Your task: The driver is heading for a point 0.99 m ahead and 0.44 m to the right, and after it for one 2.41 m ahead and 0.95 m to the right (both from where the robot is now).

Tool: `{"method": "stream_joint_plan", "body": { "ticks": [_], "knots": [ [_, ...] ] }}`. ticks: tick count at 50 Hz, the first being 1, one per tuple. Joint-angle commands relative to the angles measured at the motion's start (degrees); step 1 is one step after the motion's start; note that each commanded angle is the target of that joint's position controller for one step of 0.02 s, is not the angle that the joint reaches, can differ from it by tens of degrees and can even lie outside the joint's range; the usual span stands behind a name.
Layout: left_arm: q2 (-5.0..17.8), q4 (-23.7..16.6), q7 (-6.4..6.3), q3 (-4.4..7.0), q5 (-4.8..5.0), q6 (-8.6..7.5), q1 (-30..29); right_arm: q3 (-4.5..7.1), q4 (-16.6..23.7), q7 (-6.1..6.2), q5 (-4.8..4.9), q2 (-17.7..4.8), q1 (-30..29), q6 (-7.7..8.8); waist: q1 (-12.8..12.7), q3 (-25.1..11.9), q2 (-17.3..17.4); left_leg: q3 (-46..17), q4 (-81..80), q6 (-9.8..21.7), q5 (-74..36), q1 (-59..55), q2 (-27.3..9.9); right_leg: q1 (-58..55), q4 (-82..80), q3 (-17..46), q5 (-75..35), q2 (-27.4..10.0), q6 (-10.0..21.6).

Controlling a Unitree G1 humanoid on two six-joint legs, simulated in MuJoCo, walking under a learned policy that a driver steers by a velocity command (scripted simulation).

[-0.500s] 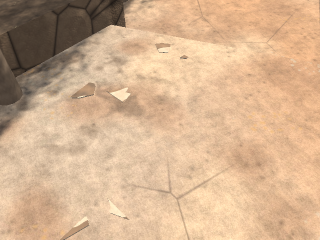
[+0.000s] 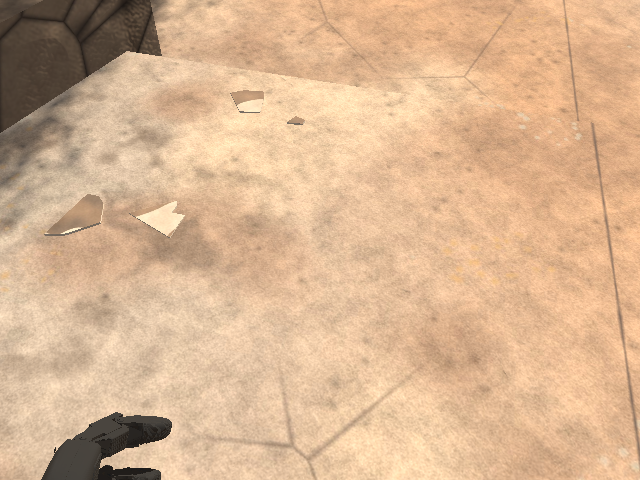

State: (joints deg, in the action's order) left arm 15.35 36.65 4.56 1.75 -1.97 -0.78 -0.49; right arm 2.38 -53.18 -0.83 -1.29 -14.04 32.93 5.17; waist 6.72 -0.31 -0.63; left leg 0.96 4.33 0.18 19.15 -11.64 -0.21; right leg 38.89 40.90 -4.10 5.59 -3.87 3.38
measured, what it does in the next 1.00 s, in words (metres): walks ahead, turning right: right foot, then left foot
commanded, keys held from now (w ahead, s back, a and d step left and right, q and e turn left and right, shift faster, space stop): w+shift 0.02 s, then w+e+shift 0.98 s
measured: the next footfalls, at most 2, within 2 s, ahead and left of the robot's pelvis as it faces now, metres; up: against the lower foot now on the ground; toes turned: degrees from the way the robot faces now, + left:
right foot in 0.08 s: +0.25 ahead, -0.11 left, +0.00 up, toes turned -5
left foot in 0.54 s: +0.70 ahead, -0.01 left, +0.00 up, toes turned -23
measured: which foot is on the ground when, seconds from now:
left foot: down 0.00-0.10, up 0.12-0.52, down 0.54-0.98, up 1.00-1.00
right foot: up 0.00-0.06, down 0.08-0.54, up 0.56-0.98, down 1.00-1.00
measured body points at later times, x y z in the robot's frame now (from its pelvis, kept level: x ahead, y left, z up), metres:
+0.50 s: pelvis +0.43 -0.07 +0.00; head +0.46 -0.09 +0.44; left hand +0.42 +0.21 -0.12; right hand +0.66 -0.33 -0.05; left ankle +0.66 +0.01 -0.70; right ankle +0.21 -0.11 -0.73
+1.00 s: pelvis +0.83 -0.28 -0.04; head +0.85 -0.30 +0.41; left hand +1.18 -0.28 -0.09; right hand +0.60 -0.43 -0.17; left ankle +0.70 +0.00 -0.67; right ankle +0.92 -0.38 -0.73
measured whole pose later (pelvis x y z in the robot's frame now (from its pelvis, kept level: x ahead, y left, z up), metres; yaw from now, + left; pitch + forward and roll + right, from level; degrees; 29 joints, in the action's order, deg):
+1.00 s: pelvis +0.83 -0.28 -0.04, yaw -46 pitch +0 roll +2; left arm 17.9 35.5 3.8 1.4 -1.0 -1.2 0.0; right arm 2.1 -51.9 0.4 -2.3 -15.3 28.3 3.2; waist 1.9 2.7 -1.9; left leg 16.4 42.9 -3.0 19.4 -9.6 -4.9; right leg 32.5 41.4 -7.9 10.3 3.9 12.9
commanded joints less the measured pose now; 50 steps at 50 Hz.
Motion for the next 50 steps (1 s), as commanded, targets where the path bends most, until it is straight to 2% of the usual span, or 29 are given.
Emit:
{"method": "stream_joint_plan", "body": {
  "ticks": [1,3,4,5,6,7,8,9,12,16,20,23,25,26,27,28,29,30,31,32,33,36,41,43,45,47,48,49,50],
  "knots": [
    [4.1,-4.7,-1.01,0.95,-0.21,-0.65,-4.4,1.95,1.5,0.36,0.24,-10.9,-3.1,0.76,-4.9,6.9,7.5,-1.5,2.9,8.6,-45.3,8.2,-13.3,-9.9,-4.3,-4.3,3.7,4.3,3.3],
    [6.9,0.1,-2.45,2.46,-0.25,-0.75,11.7,2.72,0.5,1.09,-0.21,-14.0,-4.4,-0.07,-13.2,-2.7,9.4,3.6,23.4,7.0,-68.7,8.8,-13.5,-27.9,-4.5,-6.5,7.8,9.3,5.9],
    [9.5,4.5,-3.33,3.77,-0.41,-0.93,24.4,2.67,1.2,1.50,-0.44,-13.8,-6.2,-0.44,-19.0,-8.8,7.3,5.0,40.0,6.0,-62.7,18.3,-11.2,-44.4,-5.1,-4.0,9.9,8.5,7.2],
    [15.7,6.5,-4.07,5.49,-1.24,-1.18,31.1,1.20,4.1,0.92,0.16,-7.6,-5.6,-0.21,-18.8,-15.1,-5.9,5.5,64.3,4.2,-30.7,37.9,-4.7,-60.3,-9.6,17.4,32.5,-4.1,10.4],
    [16.9,7.2,-3.47,5.48,0.03,-1.25,30.0,0.76,6.3,0.11,-0.33,-5.4,-6.7,1.24,-14.4,-18.4,-14.5,-2.2,75.4,4.1,4.7,49.8,2.6,-60.8,-25.4,49.9,49.3,-12.5,12.4],
    [15.0,6.6,-3.17,5.30,0.21,-1.15,23.3,1.01,8.4,-0.10,-0.49,-7.1,-12.6,1.80,-12.7,-8.6,-10.2,-6.9,79.3,5.0,0.0,58.1,0.0,-55.6,-29.2,51.3,44.0,-12.1,12.9],
    [12.0,6.8,-3.18,4.86,0.48,-1.48,21.5,0.78,9.1,-0.22,-0.46,-7.7,-15.5,2.39,-11.3,-3.0,-3.0,-5.9,77.1,4.9,-4.9,57.8,-3.2,-47.8,-28.3,42.6,34.2,-11.3,13.3],
    [10.2,7.4,-3.32,4.48,0.72,-1.82,20.3,0.36,9.4,-0.30,-0.98,-6.8,-16.0,2.55,-8.9,0.3,0.2,-5.5,72.0,4.4,-6.5,53.8,-5.4,-38.9,-28.9,36.6,26.5,-9.0,12.7],
    [6.7,8.8,-3.76,3.26,1.25,-2.97,19.0,-0.47,10.9,-0.90,-3.16,-4.9,-16.4,-0.03,-4.0,3.4,-2.0,-5.1,63.6,1.0,-2.6,47.0,-7.2,-24.9,-31.9,28.0,22.6,-2.8,13.1],
    [7.6,9.1,-3.80,3.53,1.81,-4.28,23.0,-1.36,16.9,-1.37,-2.06,-5.4,-31.5,-1.20,-6.9,9.4,-0.4,-1.6,46.6,-3.4,-13.5,49.3,-6.9,-18.3,-37.4,25.2,13.8,-0.5,13.9],
    [10.1,9.4,-3.74,4.74,2.42,-4.66,27.1,-2.22,19.6,-2.12,-0.80,-4.9,-39.5,-0.71,-10.6,7.0,-1.1,-0.8,32.2,-3.2,-26.5,41.1,-3.1,-22.8,-35.6,24.3,-2.9,0.1,10.7],
    [11.0,9.8,-4.54,5.01,2.62,-4.22,27.8,-1.83,20.9,-1.41,-0.65,-6.6,-40.2,-0.59,-10.5,4.5,-1.5,-1.8,25.8,-1.8,-24.1,37.4,-1.4,-32.3,-29.7,25.1,-17.4,-1.4,8.6],
    [13.7,9.8,-4.74,5.51,2.14,-4.00,27.1,-0.21,18.4,-0.02,-0.50,-10.1,-30.5,-0.30,-6.1,-3.2,-1.8,-1.0,25.4,-0.3,-14.2,23.6,2.0,-35.1,-16.1,23.9,-35.9,-0.5,6.0],
    [15.3,9.6,-4.33,5.86,1.86,-4.10,25.0,0.89,16.0,1.17,-0.33,-12.2,-20.0,-0.09,-0.2,-8.8,-1.3,-0.9,25.4,0.5,-11.2,10.7,0.8,-30.7,-2.9,22.6,-35.5,1.7,4.9],
    [11.1,8.3,-3.97,4.75,1.66,-4.71,23.5,2.45,14.5,2.75,-1.53,-16.3,-7.7,0.08,4.8,-16.2,1.6,-9.9,26.6,2.1,4.4,-4.1,-9.0,-21.3,14.8,20.1,-22.8,4.9,4.4],
    [1.1,5.7,-4.05,2.37,4.41,-4.81,29.4,3.48,14.2,2.71,-4.05,-20.4,-6.2,0.10,-0.2,-24.6,19.1,-40.2,17.6,7.2,25.9,-18.1,-27.1,-2.8,33.3,14.0,22.1,11.7,3.0],
    [5.2,5.1,-4.44,2.13,3.56,-3.99,27.0,3.70,14.5,2.16,-2.80,-18.0,-10.6,-0.44,-1.5,-22.1,18.8,-51.1,10.5,7.9,32.4,-12.3,-26.8,2.9,39.2,11.7,19.3,7.6,4.1],
    [7.7,5.5,-4.33,2.74,2.29,-3.26,21.4,2.53,15.1,1.97,-2.27,-12.1,-16.1,-0.58,-1.7,-12.1,11.2,-40.0,10.6,7.0,27.5,-3.6,-23.4,4.8,38.4,10.1,13.3,4.4,4.1],
    [7.5,5.5,-3.69,2.68,1.46,-2.76,18.8,1.82,14.3,1.70,-2.21,-8.9,-17.7,-0.57,-2.5,-6.7,4.9,-30.5,11.0,6.7,15.3,3.3,-21.3,3.8,36.0,9.5,10.4,2.2,3.7],
    [6.7,5.1,-2.86,2.68,0.76,-2.15,16.2,1.46,13.1,1.74,-2.35,-7.8,-17.1,-0.52,-3.0,-3.6,3.3,-23.1,10.1,5.6,6.2,8.0,-18.7,2.7,34.6,9.2,10.0,0.8,3.4],
    [5.4,4.1,-2.11,2.45,0.19,-1.27,16.3,1.13,11.5,1.74,-2.05,-7.0,-16.1,-0.06,-4.5,-2.0,6.0,-18.3,9.7,5.4,1.4,11.0,-17.9,2.3,34.0,9.1,10.1,-0.2,2.8],
    [2.6,0.5,-0.81,1.25,-0.01,0.83,10.6,0.64,8.0,0.52,-0.08,-4.8,-13.7,1.46,-6.2,1.8,5.8,-7.5,6.8,4.0,-9.7,14.3,-17.0,6.2,33.1,7.8,8.2,-2.8,2.4],
    [3.6,-5.0,0.83,-0.10,0.46,1.13,1.6,1.03,6.9,0.48,-0.38,-7.9,-15.6,2.93,-8.7,7.5,4.5,9.9,1.8,2.2,-26.2,19.9,-13.3,2.9,16.9,2.1,-5.1,-2.4,2.9],
    [3.9,-5.8,1.39,-0.51,0.12,0.90,-3.1,1.30,5.5,0.77,-0.31,-9.2,-13.0,2.81,-7.6,10.0,2.0,14.7,1.1,1.4,-36.3,17.7,-11.9,-1.1,7.8,-3.5,-6.9,0.0,4.9],
    [5.3,-4.7,1.20,-0.19,0.32,0.44,-1.7,1.86,5.5,1.42,-0.43,-12.3,-10.3,1.91,-8.7,6.8,3.2,16.3,7.4,1.1,-63.3,11.4,-12.2,-7.8,3.9,-7.5,-5.1,5.1,6.9],
    [8.1,-1.7,0.23,1.11,0.64,0.07,8.9,2.88,6.4,2.18,-0.60,-16.5,-10.7,-0.15,-15.2,-0.7,6.4,15.7,24.0,1.0,-80.7,8.3,-14.5,-19.7,3.4,-7.6,1.0,9.0,8.7],
    [10.2,1.6,-0.61,2.43,0.74,-0.06,20.3,3.29,7.6,2.29,-0.71,-17.6,-13.2,-1.20,-20.5,-5.7,7.2,14.3,38.1,1.9,-81.6,12.1,-15.8,-31.8,2.9,-5.6,4.3,10.2,10.4],
    [12.9,5.7,-2.00,4.30,0.80,-0.04,30.8,3.29,8.5,1.95,-1.20,-16.9,-14.4,-1.77,-23.8,-10.2,4.2,13.4,56.9,1.5,-64.9,22.3,-14.0,-47.5,-0.9,-0.9,7.5,10.5,11.9],
    [17.1,5.9,-3.45,6.03,2.27,0.86,26.0,1.87,10.0,0.80,-1.60,-10.0,-14.9,-1.65,-17.7,-5.4,-10.2,12.8,79.3,-0.3,-1.4,39.3,-2.1,-52.0,-5.2,13.5,9.4,2.6,13.7]
  ]
}}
